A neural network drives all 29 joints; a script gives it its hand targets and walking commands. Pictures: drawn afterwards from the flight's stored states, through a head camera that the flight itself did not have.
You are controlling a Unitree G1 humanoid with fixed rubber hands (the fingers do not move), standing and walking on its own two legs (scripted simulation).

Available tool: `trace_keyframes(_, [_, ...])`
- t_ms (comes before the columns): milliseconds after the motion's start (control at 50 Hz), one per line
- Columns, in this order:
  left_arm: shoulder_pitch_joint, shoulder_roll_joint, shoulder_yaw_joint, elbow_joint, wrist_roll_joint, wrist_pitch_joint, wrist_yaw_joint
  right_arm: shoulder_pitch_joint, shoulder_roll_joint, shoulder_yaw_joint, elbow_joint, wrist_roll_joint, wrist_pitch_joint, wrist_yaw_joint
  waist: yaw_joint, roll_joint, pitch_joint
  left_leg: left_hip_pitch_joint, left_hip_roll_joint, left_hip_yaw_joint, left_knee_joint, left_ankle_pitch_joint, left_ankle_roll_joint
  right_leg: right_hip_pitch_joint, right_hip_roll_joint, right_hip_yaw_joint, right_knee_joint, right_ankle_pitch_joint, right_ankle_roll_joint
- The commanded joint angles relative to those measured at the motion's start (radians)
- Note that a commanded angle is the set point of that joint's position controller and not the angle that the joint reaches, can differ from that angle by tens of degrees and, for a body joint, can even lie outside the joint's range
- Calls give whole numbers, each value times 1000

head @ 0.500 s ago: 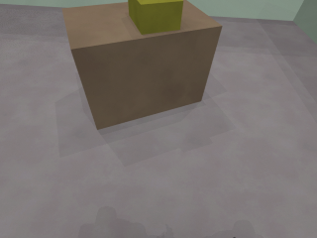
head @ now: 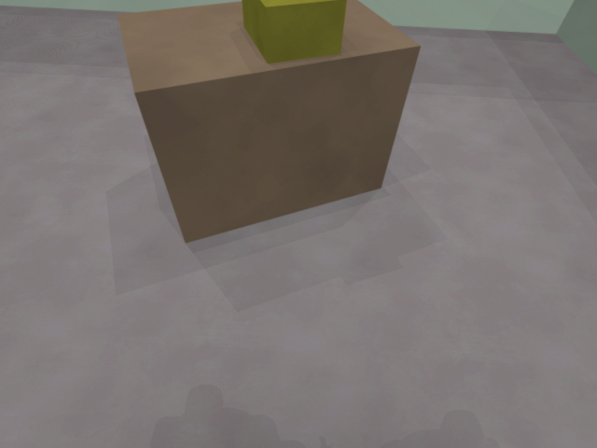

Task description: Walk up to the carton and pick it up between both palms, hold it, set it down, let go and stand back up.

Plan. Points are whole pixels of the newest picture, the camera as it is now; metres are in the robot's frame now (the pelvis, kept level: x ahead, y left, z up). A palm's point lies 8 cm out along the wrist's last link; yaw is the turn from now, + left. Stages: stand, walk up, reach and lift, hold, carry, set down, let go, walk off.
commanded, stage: stand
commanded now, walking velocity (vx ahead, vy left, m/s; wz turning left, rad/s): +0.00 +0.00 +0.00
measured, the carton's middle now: (290, 14) +1.39 +0.00 +0.01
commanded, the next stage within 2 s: none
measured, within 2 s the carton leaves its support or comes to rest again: neither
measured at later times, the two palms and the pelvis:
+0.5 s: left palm out of the picture -0.02 +0.21 -0.14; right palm out of the picture -0.02 -0.22 -0.14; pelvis -0.01 +0.00 +0.01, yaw +0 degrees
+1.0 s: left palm out of the picture -0.05 +0.20 -0.14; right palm out of the picture -0.06 -0.20 -0.14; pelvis -0.02 +0.00 +0.01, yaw +0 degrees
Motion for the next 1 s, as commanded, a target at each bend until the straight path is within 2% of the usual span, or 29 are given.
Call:
trace_keyframes(0, [51, 97, 30, -8, -1, -20, 7, 45, -105, -26, 6, 1, -18, -8, 4, 18, -15, 33, 49, -42, -76, 201, 34, 28, -77, 75, -89, 206, -21])
trace_keyframes(20, [46, 88, 29, 8, -4, -17, 7, 52, -90, -24, 12, 1, -22, -7, -5, -2, -40, 52, 59, -47, -74, 216, 40, 40, -78, 72, -91, 212, -23])
trace_keyframes(120, [68, 84, 29, 55, -1, -12, 8, 23, -79, -22, 40, 2, -18, -13, 13, -12, 30, 39, 58, -45, -96, 186, 36, 28, -80, 75, -119, 204, -19])
trace_keyframes(140, [54, 83, 28, 61, 2, -14, 11, 41, -97, -24, 55, 2, -17, -14, 3, -20, 26, 28, 59, -44, -108, 182, 35, 40, -86, 79, -122, 204, -20])
trace_keyframes(160, [60, 85, 30, 68, -2, -12, 8, 55, -72, -17, 72, 4, -13, -13, 5, 4, 29, 41, 49, -41, -111, 165, 29, 28, -78, 79, -127, 167, -20])
trace_keyframes(220, [67, 64, 23, 91, -2, -11, 13, 73, -72, -18, 104, 3, -12, -14, 1, 22, 49, 37, 56, -48, -119, 186, 31, 45, -85, 78, -135, 189, -18])
trace_keyframes(240, [75, 46, 21, 108, -8, -13, 10, 76, -49, -12, 116, 6, -10, -11, 3, 5, 45, 44, 55, -42, -117, 179, 30, 46, -81, 79, -140, 176, -19])
trace_keyframes(260, [76, 47, 18, 114, -4, -11, 12, 87, -66, -15, 123, 4, -12, -11, -1, 16, 55, 51, 57, -45, -125, 177, 29, 41, -81, 80, -135, 185, -18])
trace_keyframes(300, [76, 55, 21, 127, -3, -12, 13, 64, -52, -10, 127, 3, -9, -18, 4, -19, 42, 67, 55, -44, -126, 149, 28, 28, -73, 78, -153, 147, -16])
trace_keyframes(320, [70, 48, 19, 133, -5, -13, 15, 53, -47, -6, 132, 3, -8, -18, 7, -1, 63, 50, 58, -44, -134, 162, 28, 33, -81, 80, -158, 155, -18])
trace_keyframes(360, [62, 45, 18, 150, -5, -8, 13, 62, -48, -9, 146, 6, -11, -16, -2, -30, 70, 53, 59, -50, -138, 164, 30, 34, -81, 79, -161, 161, -16])
trace_keyframes(380, [77, 32, 14, 155, -4, -10, 15, 55, -69, -12, 148, 2, -11, -14, 6, -16, 56, 63, 59, -45, -137, 176, 28, 44, -83, 80, -158, 164, -16])
trace_keyframes(420, [82, 63, 22, 168, -6, -14, 17, 77, -61, -14, 169, 4, -10, -18, 2, 22, 63, 73, 55, -44, -141, 154, 25, 35, -84, 90, -168, 143, -18])
trace_keyframes(520, [90, 40, 19, 195, 2, -12, 14, 86, -31, -6, 196, 6, -6, -17, -2, -4, 81, 51, 54, -43, -142, 115, 25, 29, -77, 85, -182, 95, -12])
trace_keyframes(540, [77, 39, 17, 199, -4, -10, 15, 80, -33, -8, 191, 2, -7, -18, -3, -26, 98, 39, 58, -55, -157, 101, 29, 7, -80, 83, -189, 76, -12])
trace_keyframes(620, [91, 16, 9, 218, -2, -8, 16, 87, -22, -6, 210, 5, -5, -12, -5, 10, 74, 70, 52, -44, -146, 106, 24, -3, -80, 90, -195, 67, -10])
trace_keyframes(660, [88, 33, 13, 226, -3, -9, 17, 97, -23, -3, 211, 2, -4, -14, -8, -15, 84, 62, 57, -43, -148, 112, 24, 1, -79, 93, -193, 68, -11])
trace_keyframes(700, [93, 15, 9, 232, -4, -6, 15, 97, -35, -10, 219, 3, -7, -14, -4, 11, 70, 40, 48, -41, -152, 75, 20, 17, -74, 88, -195, 41, -11])
trace_keyframes(740, [107, 28, 15, 232, -2, -7, 13, 98, 4, 5, 233, 3, -10, -16, 11, 9, 51, 43, 52, -43, -144, 105, 24, 42, -79, 87, -186, 72, -12])
trace_keyframes(760, [102, 17, 9, 241, -3, -7, 13, 107, 0, 4, 230, 5, -9, -17, -1, -15, 88, 39, 56, -50, -154, 123, 22, 21, -77, 85, -183, 88, -14])
trace_keyframes(800, [104, 5, 6, 244, -1, -11, 15, 103, -2, 2, 238, 5, -7, -20, 6, -18, 83, 46, 53, -43, -148, 108, 21, 8, -83, 95, -200, 59, -14])
trace_keyframes(840, [83, -1, 6, 243, -4, -5, 17, 110, -13, 0, 236, 4, -3, -19, -7, -20, 111, 26, 50, -43, -156, 79, 21, -9, -73, 92, -199, 34, -11])
trace_keyframes(860, [90, -11, 2, 241, -5, -5, 16, 106, -9, 3, 235, 4, -3, -21, 4, -2, 124, 13, 53, -44, -158, 85, 21, -8, -77, 92, -202, 37, -11])
trace_keyframes(920, [104, 3, 6, 251, -6, -7, 16, 127, -6, 1, 250, 2, -7, -18, -4, 27, 105, 14, 51, -54, -161, 79, 23, 11, -74, 86, -191, 57, -10])
trace_keyframes(980, [98, -1, 6, 252, -3, -7, 16, 115, -4, 2, 245, 5, -4, -22, 1, 0, 102, 26, 52, -49, -161, 73, 26, -12, -78, 89, -194, 47, -10])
